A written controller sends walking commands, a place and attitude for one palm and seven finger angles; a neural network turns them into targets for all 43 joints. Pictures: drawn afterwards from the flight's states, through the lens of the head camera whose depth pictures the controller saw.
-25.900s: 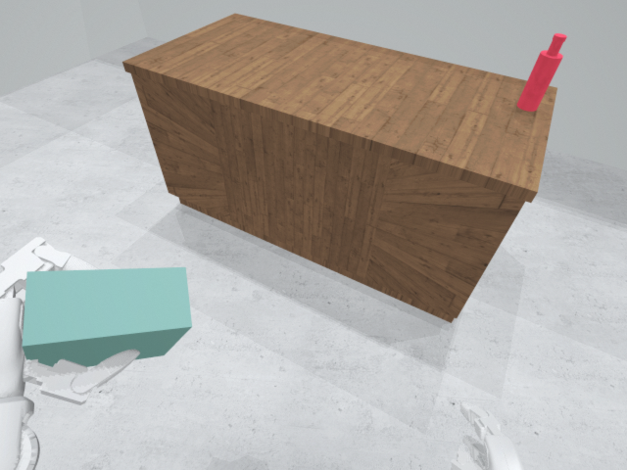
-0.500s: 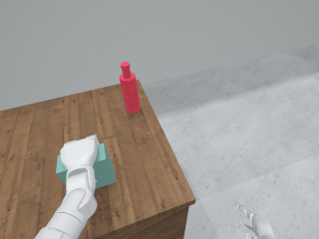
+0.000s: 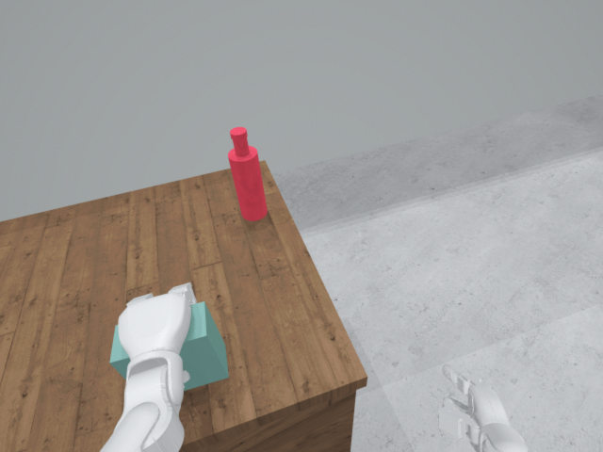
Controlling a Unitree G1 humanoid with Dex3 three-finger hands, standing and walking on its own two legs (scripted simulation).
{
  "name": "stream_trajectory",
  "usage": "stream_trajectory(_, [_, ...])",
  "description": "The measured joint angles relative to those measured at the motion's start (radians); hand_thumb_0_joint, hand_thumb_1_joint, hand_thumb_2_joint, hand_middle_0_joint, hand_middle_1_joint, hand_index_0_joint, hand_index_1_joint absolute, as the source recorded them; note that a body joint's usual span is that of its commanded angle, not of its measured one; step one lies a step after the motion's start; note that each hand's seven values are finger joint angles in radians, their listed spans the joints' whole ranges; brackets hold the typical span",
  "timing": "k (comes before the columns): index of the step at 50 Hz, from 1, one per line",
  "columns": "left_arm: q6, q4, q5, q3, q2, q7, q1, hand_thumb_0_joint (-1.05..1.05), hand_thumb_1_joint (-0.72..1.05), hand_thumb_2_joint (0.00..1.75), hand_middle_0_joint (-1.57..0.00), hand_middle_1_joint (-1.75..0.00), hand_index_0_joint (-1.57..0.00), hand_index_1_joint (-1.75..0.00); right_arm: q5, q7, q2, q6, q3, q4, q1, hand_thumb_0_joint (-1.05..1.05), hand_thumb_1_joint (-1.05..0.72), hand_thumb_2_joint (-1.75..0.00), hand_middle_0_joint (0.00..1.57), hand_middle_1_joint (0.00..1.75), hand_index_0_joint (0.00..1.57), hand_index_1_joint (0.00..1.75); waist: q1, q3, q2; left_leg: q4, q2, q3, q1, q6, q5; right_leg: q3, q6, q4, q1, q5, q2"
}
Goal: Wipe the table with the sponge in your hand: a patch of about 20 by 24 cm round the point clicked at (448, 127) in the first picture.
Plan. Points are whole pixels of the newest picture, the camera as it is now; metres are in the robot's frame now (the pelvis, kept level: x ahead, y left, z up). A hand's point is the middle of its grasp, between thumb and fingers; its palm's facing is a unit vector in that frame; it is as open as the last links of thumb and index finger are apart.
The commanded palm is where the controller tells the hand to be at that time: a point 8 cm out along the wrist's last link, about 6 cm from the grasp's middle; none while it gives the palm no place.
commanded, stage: slide across to the third lane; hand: left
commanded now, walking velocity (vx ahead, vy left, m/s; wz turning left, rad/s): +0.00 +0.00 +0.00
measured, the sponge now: (179, 359) +0.25 +0.23 -0.03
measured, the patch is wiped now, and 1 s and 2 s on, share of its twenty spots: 0.75 0.85 0.95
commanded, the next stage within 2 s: wipe forward along the third lane in 0.74 s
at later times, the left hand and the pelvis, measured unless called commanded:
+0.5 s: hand (183, 345) +0.25 +0.21 +0.02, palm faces -0.03 -0.06 -1.00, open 10.1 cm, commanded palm +0.23 +0.17 +0.07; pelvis -0.02 +0.00 +0.00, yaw +1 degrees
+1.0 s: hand (218, 326) +0.29 +0.16 +0.02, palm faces -0.03 -0.07 -1.00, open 10.1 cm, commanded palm +0.26 +0.15 +0.06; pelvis -0.02 -0.02 +0.00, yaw +1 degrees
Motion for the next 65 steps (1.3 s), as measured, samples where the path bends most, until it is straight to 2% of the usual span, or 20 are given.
stream_trajectory(13, [0.024, 0.019, -0.012, -0.016, 0.000, -0.023, -0.033, 0.01, -0.48, 1.07, -0.67, -1.38, -0.69, -1.39, -0.002, -0.012, -0.004, -0.014, -0.009, 0.015, 0.001, 0.02, -0.91, -0.90, 0.19, 0.30, 0.20, 0.30, -0.002, 0.018, -0.001, 0.000, -0.001, -0.001, 0.004, 0.000, 0.012, 0.000, -0.002, 0.004, 0.003, 0.009, 0.000])
stream_trajectory(22, [0.015, 0.044, -0.011, -0.064, -0.016, -0.025, -0.062, 0.00, -0.49, 1.07, -0.68, -1.37, -0.70, -1.38, -0.002, -0.010, 0.002, -0.031, -0.013, 0.031, 0.005, 0.02, -0.91, -0.90, 0.19, 0.30, 0.20, 0.30, 0.007, 0.020, 0.011, -0.004, -0.006, -0.006, 0.007, 0.000, 0.021, -0.005, -0.001, 0.005, 0.006, 0.013, -0.006])
stream_trajectory(31, [0.028, 0.145, -0.025, -0.099, -0.050, -0.015, -0.171, -0.01, -0.50, 1.07, -0.69, -1.36, -0.71, -1.37, 0.004, -0.016, 0.016, -0.041, -0.005, 0.053, -0.011, 0.02, -0.91, -0.90, 0.19, 0.30, 0.20, 0.30, 0.019, 0.025, 0.009, -0.007, -0.009, -0.019, -0.006, -0.006, 0.037, -0.018, -0.007, 0.012, -0.007, 0.019, -0.008])
stream_trajectory(40, [0.037, 0.255, -0.033, -0.142, -0.084, -0.009, -0.279, -0.01, -0.50, 1.07, -0.70, -1.35, -0.72, -1.36, 0.006, -0.015, 0.019, -0.037, -0.005, 0.066, -0.012, 0.02, -0.91, -0.90, 0.19, 0.30, 0.20, 0.30, 0.010, 0.018, 0.004, -0.008, -0.005, -0.026, -0.019, -0.013, 0.044, -0.024, -0.015, 0.021, -0.023, 0.020, -0.004])
stream_trajectory(52, [0.040, 0.317, -0.049, -0.090, -0.108, 0.014, -0.300, -0.01, -0.51, 1.07, -0.70, -1.35, -0.73, -1.35, -0.001, -0.021, 0.000, -0.012, -0.009, 0.083, 0.004, 0.01, -0.91, -0.90, 0.19, 0.30, 0.20, 0.30, -0.005, 0.013, -0.007, -0.030, 0.011, -0.017, -0.009, -0.019, 0.050, -0.015, -0.026, 0.007, -0.023, 0.028, 0.013])
stream_trajectory(57, [0.038, 0.381, -0.041, -0.073, -0.109, -0.002, -0.367, -0.01, -0.52, 1.07, -0.72, -1.33, -0.74, -1.33, -0.001, -0.043, -0.009, -0.014, -0.008, 0.091, 0.003, 0.01, -0.91, -0.90, 0.19, 0.30, 0.20, 0.30, -0.012, 0.019, -0.013, -0.029, 0.012, -0.021, -0.030, -0.017, 0.058, -0.018, -0.029, 0.012, -0.045, 0.033, 0.013])
stream_trajectory(65, [0.008, 0.499, -0.040, -0.020, -0.105, 0.008, -0.459, -0.01, -0.53, 1.07, -0.73, -1.32, -0.75, -1.32, -0.006, -0.061, -0.004, -0.017, -0.008, 0.093, 0.030, 0.01, -0.91, -0.90, 0.19, 0.30, 0.20, 0.30, -0.028, 0.003, -0.011, -0.015, 0.016, -0.016, -0.081, -0.018, 0.060, -0.013, -0.031, 0.030, -0.100, 0.037, 0.018])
